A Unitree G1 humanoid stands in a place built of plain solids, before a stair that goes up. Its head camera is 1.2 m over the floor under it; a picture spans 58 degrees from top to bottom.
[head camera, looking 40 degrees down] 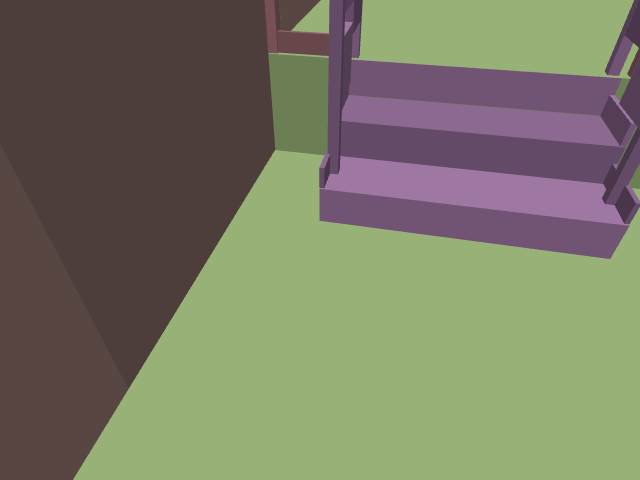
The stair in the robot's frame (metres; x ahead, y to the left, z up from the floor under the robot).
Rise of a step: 0.18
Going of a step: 0.30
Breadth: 1.22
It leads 12 degrees to the right of straight ahead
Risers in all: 3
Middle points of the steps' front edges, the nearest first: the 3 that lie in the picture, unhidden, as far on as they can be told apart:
1.43 -0.59 0.18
1.73 -0.65 0.35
2.02 -0.72 0.53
